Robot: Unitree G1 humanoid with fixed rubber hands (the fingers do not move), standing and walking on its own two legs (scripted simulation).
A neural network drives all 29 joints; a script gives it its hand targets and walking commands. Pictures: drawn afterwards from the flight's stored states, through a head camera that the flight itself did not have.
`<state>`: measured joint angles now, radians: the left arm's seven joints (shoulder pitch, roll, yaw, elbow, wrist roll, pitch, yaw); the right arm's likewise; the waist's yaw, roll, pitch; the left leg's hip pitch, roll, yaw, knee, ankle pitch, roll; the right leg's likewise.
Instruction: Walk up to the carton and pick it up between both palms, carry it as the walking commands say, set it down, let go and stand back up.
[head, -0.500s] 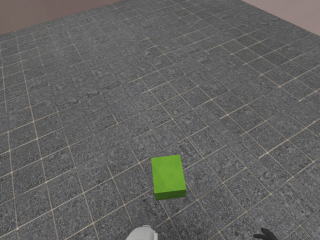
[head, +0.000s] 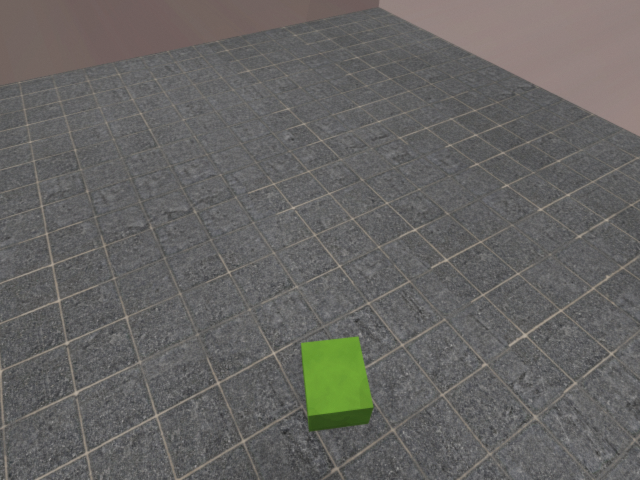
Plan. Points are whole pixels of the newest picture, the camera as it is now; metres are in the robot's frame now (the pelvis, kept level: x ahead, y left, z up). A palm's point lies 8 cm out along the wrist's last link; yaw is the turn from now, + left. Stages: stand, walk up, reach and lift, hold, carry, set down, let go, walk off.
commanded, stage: walk up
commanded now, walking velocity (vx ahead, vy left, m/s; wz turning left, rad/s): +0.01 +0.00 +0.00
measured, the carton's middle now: (334, 382) +0.53 -0.02 -0.71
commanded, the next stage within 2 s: none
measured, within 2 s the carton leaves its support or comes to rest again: neither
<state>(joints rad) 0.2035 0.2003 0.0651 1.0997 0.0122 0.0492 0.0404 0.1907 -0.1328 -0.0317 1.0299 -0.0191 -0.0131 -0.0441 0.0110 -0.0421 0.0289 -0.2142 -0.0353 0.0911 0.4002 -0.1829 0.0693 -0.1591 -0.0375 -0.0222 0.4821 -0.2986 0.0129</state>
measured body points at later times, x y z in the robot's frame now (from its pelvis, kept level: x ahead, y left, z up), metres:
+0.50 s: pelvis +0.03 -0.08 -0.01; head +0.02 -0.10 +0.44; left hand +0.04 +0.17 -0.15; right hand +0.01 -0.34 -0.17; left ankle +0.02 +0.07 -0.70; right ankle +0.04 -0.19 -0.74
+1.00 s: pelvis +0.12 -0.02 -0.01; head +0.16 +0.00 +0.44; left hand +0.05 +0.20 -0.17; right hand +0.24 -0.24 -0.14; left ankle +0.18 +0.09 -0.74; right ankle +0.06 -0.17 -0.72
